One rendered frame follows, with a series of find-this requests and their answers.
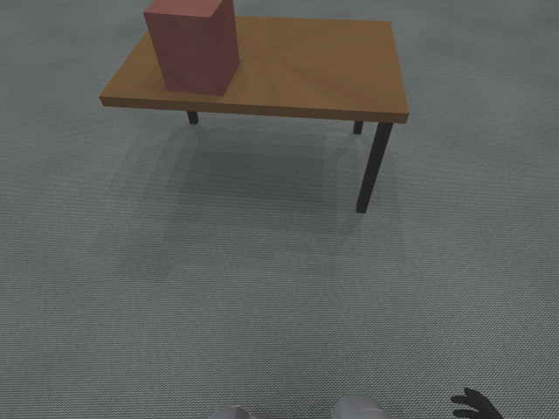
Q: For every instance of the robot right hand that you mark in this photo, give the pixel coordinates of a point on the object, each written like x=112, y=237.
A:
x=477, y=401

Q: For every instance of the carton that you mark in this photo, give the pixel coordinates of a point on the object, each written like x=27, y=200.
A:
x=196, y=44

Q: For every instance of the table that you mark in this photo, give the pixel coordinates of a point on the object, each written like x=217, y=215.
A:
x=332, y=69

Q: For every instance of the right robot thigh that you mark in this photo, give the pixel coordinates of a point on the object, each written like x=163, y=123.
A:
x=358, y=406

